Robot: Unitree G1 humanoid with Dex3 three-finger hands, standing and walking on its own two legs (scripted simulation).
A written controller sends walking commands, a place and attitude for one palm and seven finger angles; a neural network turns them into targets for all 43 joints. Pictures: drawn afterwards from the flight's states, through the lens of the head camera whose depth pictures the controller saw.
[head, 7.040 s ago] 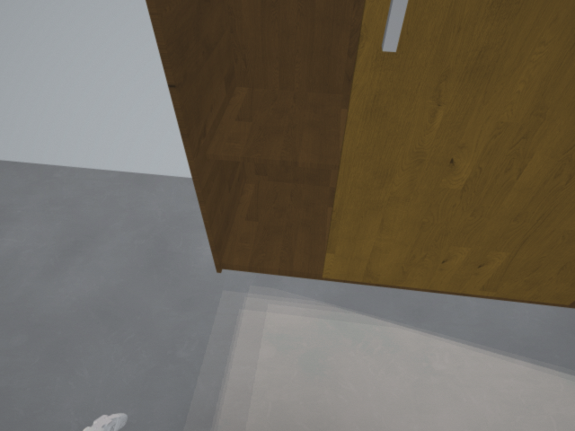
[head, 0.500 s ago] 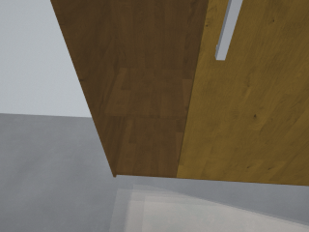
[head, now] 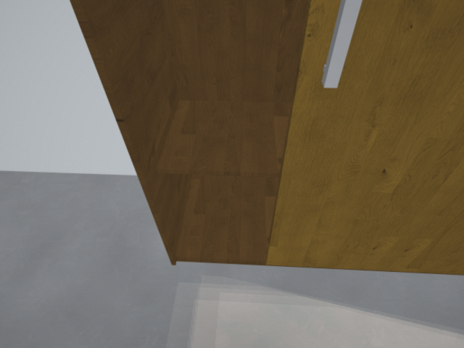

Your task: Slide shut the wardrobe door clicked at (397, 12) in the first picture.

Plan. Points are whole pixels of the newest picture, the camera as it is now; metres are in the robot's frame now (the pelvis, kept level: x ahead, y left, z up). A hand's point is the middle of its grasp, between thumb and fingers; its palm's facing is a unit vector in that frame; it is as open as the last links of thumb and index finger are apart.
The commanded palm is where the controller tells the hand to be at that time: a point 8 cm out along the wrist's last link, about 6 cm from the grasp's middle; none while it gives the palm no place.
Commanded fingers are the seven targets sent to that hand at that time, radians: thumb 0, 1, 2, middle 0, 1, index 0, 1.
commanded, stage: look again from close up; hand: right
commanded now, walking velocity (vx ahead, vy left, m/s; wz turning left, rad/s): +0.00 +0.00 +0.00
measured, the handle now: (337, 38) +0.58 -0.16 +0.27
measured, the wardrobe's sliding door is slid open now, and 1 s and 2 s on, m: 0.42 0.42 0.42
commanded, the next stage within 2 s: shuffle to correct the standing spot in 1.52 s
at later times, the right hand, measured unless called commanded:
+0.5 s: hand out of the picture -0.01 -0.15 -0.18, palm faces +0.07 +0.99 -0.13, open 7.4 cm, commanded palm none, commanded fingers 0.00 -0.90 -0.90 0.20 0.30 0.20 0.30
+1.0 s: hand out of the picture -0.01 -0.14 -0.18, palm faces +0.07 +0.99 -0.13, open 7.4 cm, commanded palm none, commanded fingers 0.00 -0.90 -0.90 0.20 0.30 0.20 0.30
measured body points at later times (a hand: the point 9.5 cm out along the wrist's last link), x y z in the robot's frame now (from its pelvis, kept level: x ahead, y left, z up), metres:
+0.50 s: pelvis +0.01 +0.00 +0.00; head +0.01 -0.01 +0.45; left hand -0.01 +0.20 -0.16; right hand -0.02 -0.20 -0.17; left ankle +0.03 +0.11 -0.74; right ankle +0.01 -0.12 -0.74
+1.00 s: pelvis +0.02 +0.01 +0.00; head +0.02 +0.00 +0.45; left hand +0.00 +0.20 -0.16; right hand -0.01 -0.19 -0.16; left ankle +0.03 +0.11 -0.74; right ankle +0.01 -0.12 -0.74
